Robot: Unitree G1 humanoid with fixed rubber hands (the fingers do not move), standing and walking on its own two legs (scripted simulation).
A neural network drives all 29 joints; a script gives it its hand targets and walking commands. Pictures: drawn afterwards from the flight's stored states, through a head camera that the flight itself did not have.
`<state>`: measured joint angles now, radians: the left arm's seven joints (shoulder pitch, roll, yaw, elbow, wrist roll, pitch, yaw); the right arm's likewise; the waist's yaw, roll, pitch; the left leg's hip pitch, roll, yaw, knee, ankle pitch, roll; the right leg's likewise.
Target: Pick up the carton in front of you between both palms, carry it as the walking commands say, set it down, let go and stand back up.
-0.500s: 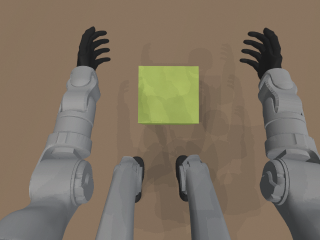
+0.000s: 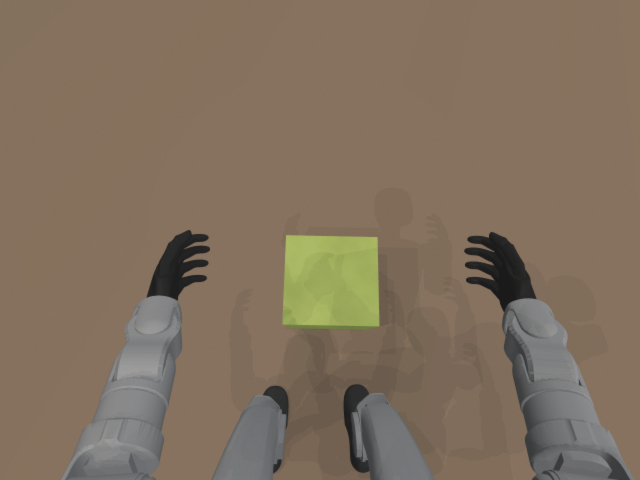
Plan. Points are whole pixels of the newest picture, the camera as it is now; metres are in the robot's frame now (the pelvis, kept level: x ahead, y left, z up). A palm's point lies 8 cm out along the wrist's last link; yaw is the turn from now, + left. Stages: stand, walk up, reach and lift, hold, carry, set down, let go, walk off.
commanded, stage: let go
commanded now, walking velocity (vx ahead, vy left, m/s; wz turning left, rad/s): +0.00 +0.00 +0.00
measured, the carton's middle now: (329, 287) +0.41 -0.03 -0.59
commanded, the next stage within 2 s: stand in 0.86 s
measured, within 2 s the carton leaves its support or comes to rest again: neither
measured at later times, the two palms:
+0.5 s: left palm (62, 424) +0.20 +0.25 -0.01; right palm (558, 426) +0.19 -0.22 -0.01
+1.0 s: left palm (38, 447) +0.18 +0.28 -0.02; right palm (594, 436) +0.18 -0.26 -0.01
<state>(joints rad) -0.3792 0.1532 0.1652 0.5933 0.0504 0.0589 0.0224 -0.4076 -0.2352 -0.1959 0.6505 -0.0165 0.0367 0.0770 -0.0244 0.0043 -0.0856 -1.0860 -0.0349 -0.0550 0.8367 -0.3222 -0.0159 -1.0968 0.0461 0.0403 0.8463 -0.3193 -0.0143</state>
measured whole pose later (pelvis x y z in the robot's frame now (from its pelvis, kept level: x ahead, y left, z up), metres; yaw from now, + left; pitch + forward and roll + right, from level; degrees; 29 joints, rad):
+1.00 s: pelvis +0.03 +0.01 +0.06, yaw +0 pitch -2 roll +0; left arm 0.21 0.28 0.05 0.61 0.04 0.06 0.01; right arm 0.19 -0.29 -0.05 0.57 -0.03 0.07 0.00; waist 0.00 0.01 0.04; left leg -0.17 -0.02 -0.04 0.52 -0.31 0.01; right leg -0.17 0.03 0.05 0.50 -0.29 -0.01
